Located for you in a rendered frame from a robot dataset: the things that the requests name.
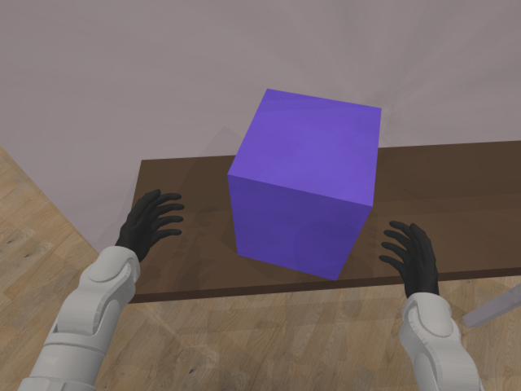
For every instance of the robot left forearm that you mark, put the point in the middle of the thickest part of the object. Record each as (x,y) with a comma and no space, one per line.
(82,332)

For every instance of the right robot hand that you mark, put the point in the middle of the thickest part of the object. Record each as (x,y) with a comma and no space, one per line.
(418,271)

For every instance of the left robot hand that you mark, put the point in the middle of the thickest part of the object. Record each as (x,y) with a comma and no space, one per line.
(139,233)

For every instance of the table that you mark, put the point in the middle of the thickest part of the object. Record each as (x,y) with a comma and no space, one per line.
(465,196)

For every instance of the robot right forearm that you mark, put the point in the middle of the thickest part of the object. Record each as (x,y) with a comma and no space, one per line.
(433,341)

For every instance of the carton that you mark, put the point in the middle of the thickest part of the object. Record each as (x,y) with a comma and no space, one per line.
(302,182)

